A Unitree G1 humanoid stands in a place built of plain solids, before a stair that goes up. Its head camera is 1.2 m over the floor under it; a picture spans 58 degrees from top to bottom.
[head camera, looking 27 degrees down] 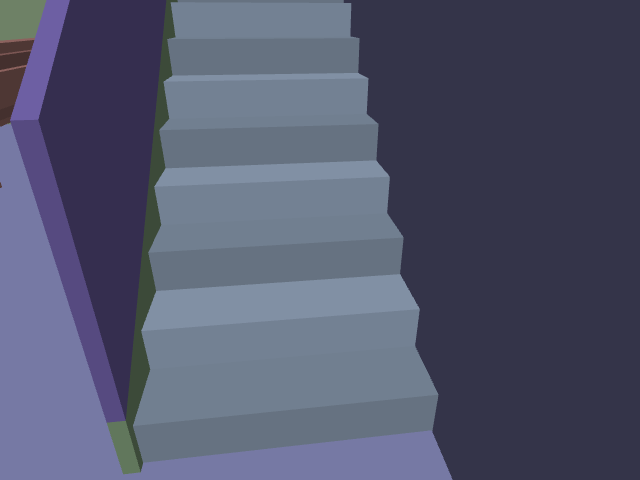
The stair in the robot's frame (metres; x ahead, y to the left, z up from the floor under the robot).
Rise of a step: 0.16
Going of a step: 0.23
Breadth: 0.92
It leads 7 degrees to the left of straight ahead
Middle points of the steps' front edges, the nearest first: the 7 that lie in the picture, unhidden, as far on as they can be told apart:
0.92 0.08 0.16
1.15 0.11 0.32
1.37 0.14 0.48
1.60 0.17 0.64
1.83 0.20 0.80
2.06 0.23 0.96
2.28 0.26 1.12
